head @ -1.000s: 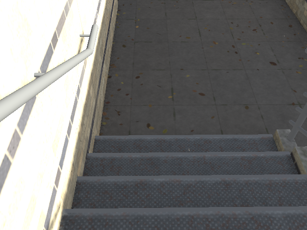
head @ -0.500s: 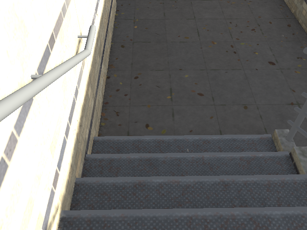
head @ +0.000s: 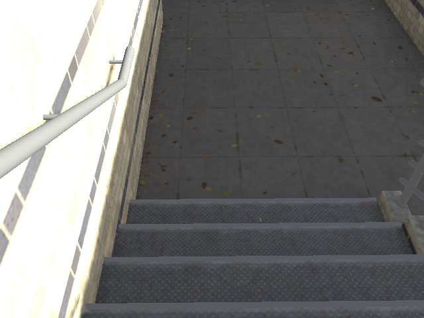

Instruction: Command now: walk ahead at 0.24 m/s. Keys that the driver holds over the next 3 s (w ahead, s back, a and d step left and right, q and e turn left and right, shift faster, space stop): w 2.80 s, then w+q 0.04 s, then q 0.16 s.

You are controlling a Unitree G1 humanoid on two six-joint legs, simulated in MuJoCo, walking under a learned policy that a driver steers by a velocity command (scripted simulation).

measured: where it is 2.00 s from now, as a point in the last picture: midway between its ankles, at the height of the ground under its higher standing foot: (212, 257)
